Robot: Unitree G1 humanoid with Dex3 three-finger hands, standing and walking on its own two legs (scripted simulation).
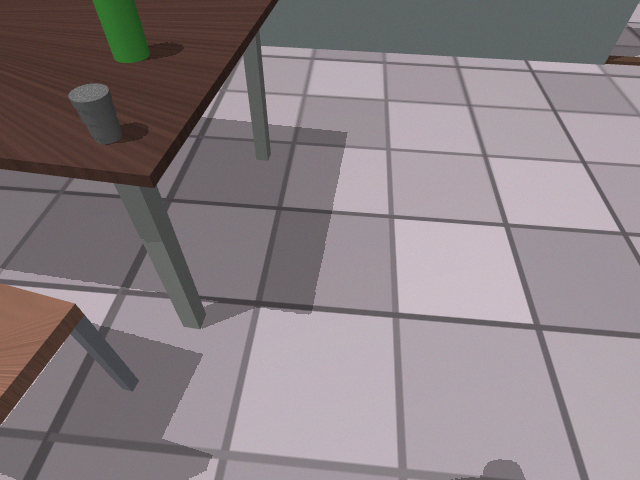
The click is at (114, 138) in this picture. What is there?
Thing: tapered cup
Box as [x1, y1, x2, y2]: [68, 83, 121, 143]
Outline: 73,89 68,94 69,99 72,105 77,110 82,121 86,124 90,134 94,137 95,140 99,143 110,143 117,140 121,136 120,126 115,115 116,112 112,104 111,95 108,88 103,84 92,83 85,84
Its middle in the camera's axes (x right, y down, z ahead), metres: -0.45 -0.26 +0.81
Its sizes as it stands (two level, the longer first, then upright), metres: 0.074 0.074 0.101
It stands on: a support 0.76 m high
